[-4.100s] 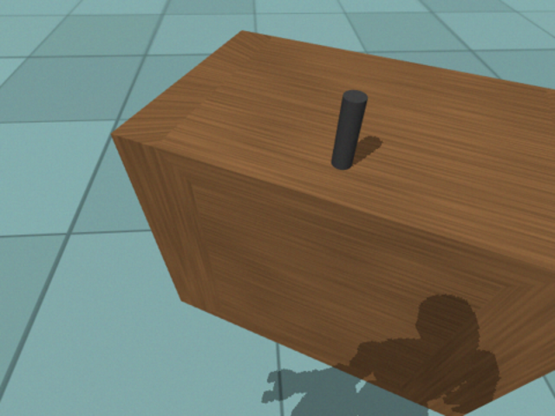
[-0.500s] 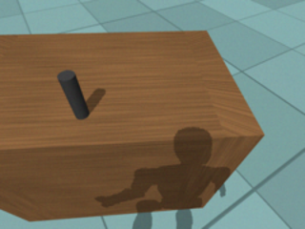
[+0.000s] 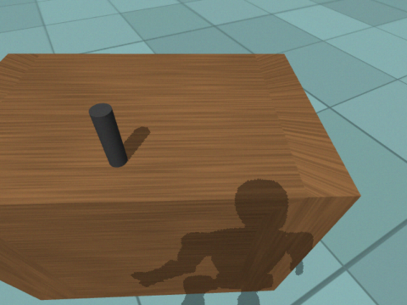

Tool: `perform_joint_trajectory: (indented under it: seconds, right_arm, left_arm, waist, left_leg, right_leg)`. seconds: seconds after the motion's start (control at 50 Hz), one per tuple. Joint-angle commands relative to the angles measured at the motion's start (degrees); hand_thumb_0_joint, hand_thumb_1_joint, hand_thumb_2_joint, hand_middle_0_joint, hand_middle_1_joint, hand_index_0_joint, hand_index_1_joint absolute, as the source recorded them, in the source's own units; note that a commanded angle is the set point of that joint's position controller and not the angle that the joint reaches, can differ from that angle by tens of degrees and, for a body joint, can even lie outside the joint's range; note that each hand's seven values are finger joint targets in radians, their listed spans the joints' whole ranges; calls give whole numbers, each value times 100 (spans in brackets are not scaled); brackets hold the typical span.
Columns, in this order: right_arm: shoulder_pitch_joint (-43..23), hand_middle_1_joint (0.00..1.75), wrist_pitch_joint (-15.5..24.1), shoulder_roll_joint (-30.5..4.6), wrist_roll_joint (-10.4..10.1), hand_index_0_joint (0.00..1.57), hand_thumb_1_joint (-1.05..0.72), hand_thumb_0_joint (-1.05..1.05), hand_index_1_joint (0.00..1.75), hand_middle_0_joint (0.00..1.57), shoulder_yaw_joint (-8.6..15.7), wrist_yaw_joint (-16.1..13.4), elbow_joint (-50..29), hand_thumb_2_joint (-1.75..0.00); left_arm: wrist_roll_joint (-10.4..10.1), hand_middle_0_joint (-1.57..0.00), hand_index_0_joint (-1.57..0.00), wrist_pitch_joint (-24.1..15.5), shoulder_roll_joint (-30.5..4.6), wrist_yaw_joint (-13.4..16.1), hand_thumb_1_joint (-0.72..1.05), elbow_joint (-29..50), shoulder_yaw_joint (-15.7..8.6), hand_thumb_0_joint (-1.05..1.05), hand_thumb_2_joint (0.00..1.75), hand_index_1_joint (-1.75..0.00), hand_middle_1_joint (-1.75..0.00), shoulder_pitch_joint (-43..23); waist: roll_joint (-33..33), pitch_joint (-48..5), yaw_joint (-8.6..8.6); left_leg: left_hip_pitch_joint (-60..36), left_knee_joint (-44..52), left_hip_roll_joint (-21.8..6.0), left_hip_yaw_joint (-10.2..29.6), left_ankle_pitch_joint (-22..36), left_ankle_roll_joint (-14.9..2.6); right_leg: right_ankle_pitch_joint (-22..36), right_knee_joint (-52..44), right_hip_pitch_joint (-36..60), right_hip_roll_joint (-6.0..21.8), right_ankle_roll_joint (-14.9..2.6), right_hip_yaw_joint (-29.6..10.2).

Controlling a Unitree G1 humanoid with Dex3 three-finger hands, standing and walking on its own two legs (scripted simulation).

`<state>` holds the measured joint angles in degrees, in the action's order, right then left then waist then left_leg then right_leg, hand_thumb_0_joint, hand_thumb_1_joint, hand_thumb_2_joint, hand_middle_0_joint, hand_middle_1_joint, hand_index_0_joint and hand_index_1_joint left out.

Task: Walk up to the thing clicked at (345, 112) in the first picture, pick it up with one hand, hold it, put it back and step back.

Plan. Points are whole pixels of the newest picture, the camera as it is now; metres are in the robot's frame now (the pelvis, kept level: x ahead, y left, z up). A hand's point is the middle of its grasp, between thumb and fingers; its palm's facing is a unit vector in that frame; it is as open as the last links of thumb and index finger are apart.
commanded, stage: stand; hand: left
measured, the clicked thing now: (110, 137) +0.44 +0.20 +0.09
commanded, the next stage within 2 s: rise first in 1.76 s
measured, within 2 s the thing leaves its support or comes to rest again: neither
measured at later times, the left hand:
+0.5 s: hand out of the picture +0.08 +0.26 -0.16, palm faces -0.02 -0.94 -0.35, open 7.4 cm
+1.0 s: hand out of the picture +0.08 +0.26 -0.16, palm faces -0.01 -0.94 -0.35, open 7.4 cm
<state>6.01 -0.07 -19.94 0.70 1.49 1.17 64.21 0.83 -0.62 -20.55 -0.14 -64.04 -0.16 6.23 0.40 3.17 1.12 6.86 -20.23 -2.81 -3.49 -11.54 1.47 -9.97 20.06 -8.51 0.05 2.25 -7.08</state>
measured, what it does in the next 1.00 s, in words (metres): stands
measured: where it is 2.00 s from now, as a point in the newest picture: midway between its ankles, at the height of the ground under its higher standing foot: outside the picture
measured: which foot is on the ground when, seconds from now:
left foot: down 0.00-1.00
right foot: down 0.00-1.00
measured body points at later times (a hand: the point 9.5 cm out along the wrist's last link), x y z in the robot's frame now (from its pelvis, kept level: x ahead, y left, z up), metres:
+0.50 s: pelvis +0.01 +0.01 +0.00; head +0.03 +0.01 +0.45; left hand +0.08 +0.31 -0.13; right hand +0.10 -0.30 -0.13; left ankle -0.01 +0.13 -0.75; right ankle +0.01 -0.15 -0.75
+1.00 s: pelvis +0.01 +0.00 +0.00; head +0.02 +0.01 +0.45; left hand +0.08 +0.31 -0.13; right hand +0.09 -0.30 -0.13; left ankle -0.01 +0.13 -0.75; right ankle +0.01 -0.15 -0.75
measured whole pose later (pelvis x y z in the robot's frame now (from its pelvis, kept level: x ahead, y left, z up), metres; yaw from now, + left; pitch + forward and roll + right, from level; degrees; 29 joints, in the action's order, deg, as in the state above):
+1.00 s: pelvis +0.01 +0.00 +0.00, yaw +2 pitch -2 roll +0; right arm 6.1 -0.1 -20.0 0.4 1.1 0.8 63.6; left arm 0.8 -0.5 -20.5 0.2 -63.8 0.1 6.6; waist 0.2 3.4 0.7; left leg 6.0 -19.9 -2.0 -1.9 -11.8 1.1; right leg -10.5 18.9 -6.5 1.0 2.5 -5.4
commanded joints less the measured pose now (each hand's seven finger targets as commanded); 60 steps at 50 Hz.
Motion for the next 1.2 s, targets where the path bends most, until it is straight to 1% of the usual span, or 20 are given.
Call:
perform_joint_trajectory:
  seconds: [0.0,0.1,0.18,0.2,0.24,0.32,0.38,0.44,0.48,0.6,0.66,0.72,0.74,0.82,0.88,0.92,1.02,1.06,1.14,1.18]
  right_arm:
    - [-214,30,150,-1233,-12,20,-90,0,30,20,214,-95,-363,-90]
    - [-250,30,141,-1258,-14,20,-90,0,30,20,215,-99,-374,-90]
    - [-250,30,141,-1296,-19,20,-90,0,30,20,227,-108,-370,-90]
    - [-259,30,133,-1263,-30,20,-90,0,30,20,214,-107,-357,-90]
    - [-198,30,138,-1267,-23,20,-90,0,30,20,211,-112,-355,-90]
    - [-252,30,145,-1276,-17,20,-90,0,30,20,212,-116,-377,-90]
    - [-268,30,139,-1268,-24,20,-90,0,30,20,208,-118,-379,-90]
    - [-253,30,138,-1269,-30,20,-90,0,30,20,206,-114,-395,-90]
    - [-276,30,137,-1283,-33,20,-90,0,30,20,225,-117,-410,-90]
    - [-249,30,141,-1275,-37,20,-90,0,30,20,210,-118,-412,-90]
    - [-233,30,145,-1269,-33,20,-90,0,30,20,214,-125,-422,-90]
    - [-197,30,149,-1266,-32,20,-90,0,30,20,200,-128,-396,-90]
    - [-237,30,149,-1282,-36,20,-90,0,30,20,202,-126,-391,-90]
    - [-215,30,131,-1252,-34,20,-90,0,30,20,196,-120,-403,-90]
    - [-178,30,129,-1260,-36,20,-90,0,30,20,207,-116,-400,-90]
    - [-166,30,130,-1246,-28,20,-90,0,30,20,200,-125,-406,-90]
    - [-180,30,136,-1268,-33,20,-90,0,30,20,214,-123,-413,-90]
    - [-172,30,132,-1260,-40,20,-90,0,30,20,197,-117,-397,-90]
    - [-166,30,153,-1285,-27,20,-90,0,30,20,200,-115,-408,-90]
    - [-114,30,157,-1244,-24,20,-90,0,30,20,187,-124,-403,-90]
  left_arm:
    - [-16,-20,-20,-140,-1213,59,90,357,-216,0,90,-30,-30,-209]
    - [-24,-20,-20,-131,-1225,65,90,347,-199,0,90,-30,-30,-166]
    - [-16,-20,-20,-139,-1183,74,90,358,-182,0,90,-30,-30,-119]
    - [-21,-20,-20,-131,-1222,78,90,351,-179,0,90,-30,-30,-115]
    - [-34,-20,-20,-132,-1205,78,90,355,-188,0,90,-30,-30,-121]
    - [-27,-20,-20,-115,-1211,90,90,347,-191,0,90,-30,-30,-109]
    - [-25,-20,-20,-101,-1205,79,90,335,-190,0,90,-30,-30,-95]
    - [-16,-20,-20,-111,-1204,83,90,326,-193,0,90,-30,-30,-110]
    - [-9,-20,-20,-117,-1218,85,90,339,-200,0,90,-30,-30,-86]
    - [-35,-20,-20,-118,-1198,84,90,356,-185,0,90,-30,-30,-102]
    - [-17,-20,-20,-115,-1188,89,90,360,-191,0,90,-30,-30,-85]
    - [-33,-20,-20,-99,-1207,91,90,360,-199,0,90,-30,-30,-135]
    - [-32,-20,-20,-104,-1190,85,90,353,-187,0,90,-30,-30,-61]
    - [-22,-20,-20,-100,-1209,94,90,350,-193,0,90,-30,-30,-125]
    - [-24,-20,-20,-121,-1222,91,90,358,-196,0,90,-30,-30,-121]
    - [-18,-20,-20,-105,-1227,90,90,355,-208,0,90,-30,-30,-134]
    - [-18,-20,-20,-108,-1215,91,90,354,-209,0,90,-30,-30,-122]
    - [-23,-20,-20,-99,-1206,76,90,336,-200,0,90,-30,-30,-71]
    - [-30,-20,-20,-101,-1209,73,90,351,-212,0,90,-30,-30,-84]
    - [-19,-20,-20,-84,-1202,74,90,350,-213,0,90,-30,-30,-108]
  waist:
    - [-43,-508,-20]
    - [-41,-526,-25]
    - [-73,-677,-40]
    - [-34,-586,-35]
    - [-73,-619,-30]
    - [-111,-583,-51]
    - [-131,-471,-71]
    - [-88,-471,-62]
    - [-34,-573,-57]
    - [-96,-556,-71]
    - [-61,-630,-60]
    - [-117,-573,-62]
    - [-122,-557,-90]
    - [-64,-481,-57]
    - [-16,-551,-50]
    - [-66,-451,-46]
    - [-20,-509,-64]
    - [-67,-382,-81]
    - [-128,-485,-88]
    - [-132,-392,-72]
  left_leg:
    - [-266,366,-546,494,327,-267]
    - [-328,326,-541,513,445,-258]
    - [-425,247,-571,515,871,-281]
    - [-408,266,-533,512,760,-259]
    - [-406,265,-545,497,895,-270]
    - [-390,294,-553,504,1007,-265]
    - [-270,376,-533,540,679,-262]
    - [-262,375,-522,551,657,-272]
    - [-429,290,-521,530,863,-273]
    - [-365,283,-522,536,947,-267]
    - [-430,266,-526,516,1095,-263]
    - [-376,307,-526,532,1092,-253]
    - [-387,299,-510,531,992,-258]
    - [-314,326,-501,554,758,-260]
    - [-347,270,-501,548,908,-272]
    - [-265,333,-482,538,754,-262]
    - [-330,309,-519,598,745,-278]
    - [-224,368,-476,593,517,-269]
    - [-270,365,-505,622,757,-274]
    - [-188,429,-490,609,661,-264]
  right_leg:
    - [965,-280,-100,578,-292,-249]
    - [972,-276,-112,583,-292,-200]
    - [1355,-211,22,609,-279,-136]
    - [1232,-247,-66,579,-270,-125]
    - [1392,-213,52,606,-281,-136]
    - [1354,-192,64,595,-269,-80]
    - [1063,-254,74,586,-260,-81]
    - [1053,-285,80,599,-252,-80]
    - [1202,-258,9,608,-269,-68]
    - [1243,-246,105,627,-271,-49]
    - [1433,-204,149,641,-279,-31]
    - [1335,-199,178,634,-288,-34]
    - [1275,-258,116,626,-272,-33]
    - [1096,-282,89,633,-277,-34]
    - [1245,-277,143,648,-281,-37]
    - [1169,-291,124,642,-295,-56]
    - [1008,-274,114,640,-292,-23]
    - [873,-348,70,617,-288,-37]
    - [1029,-272,156,638,-295,-35]
    - [941,-293,113,620,-291,-28]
